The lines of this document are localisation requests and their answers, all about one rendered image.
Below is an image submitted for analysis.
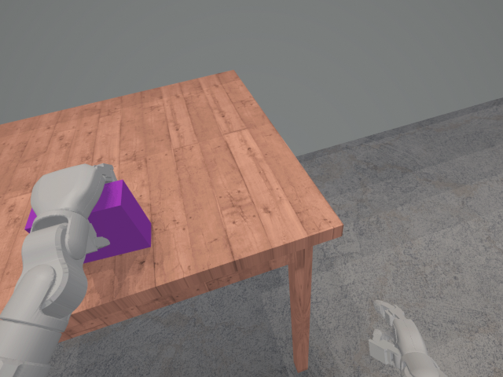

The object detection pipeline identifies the sponge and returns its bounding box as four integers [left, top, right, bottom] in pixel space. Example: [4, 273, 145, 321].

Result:
[25, 180, 151, 264]

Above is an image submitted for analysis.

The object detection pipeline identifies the table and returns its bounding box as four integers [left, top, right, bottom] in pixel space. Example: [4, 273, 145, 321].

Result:
[0, 70, 343, 373]

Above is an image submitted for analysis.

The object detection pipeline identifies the robot right hand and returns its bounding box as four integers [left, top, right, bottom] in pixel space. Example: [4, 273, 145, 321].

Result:
[369, 300, 428, 371]

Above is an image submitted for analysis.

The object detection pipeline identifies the right robot forearm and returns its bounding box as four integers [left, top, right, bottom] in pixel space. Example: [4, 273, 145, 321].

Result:
[400, 352, 447, 377]

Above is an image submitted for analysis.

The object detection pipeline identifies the left robot forearm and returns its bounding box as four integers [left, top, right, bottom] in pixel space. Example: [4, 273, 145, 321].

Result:
[0, 210, 90, 377]

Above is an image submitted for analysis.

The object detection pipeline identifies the robot left hand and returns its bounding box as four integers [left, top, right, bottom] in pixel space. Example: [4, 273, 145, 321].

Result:
[31, 163, 117, 254]

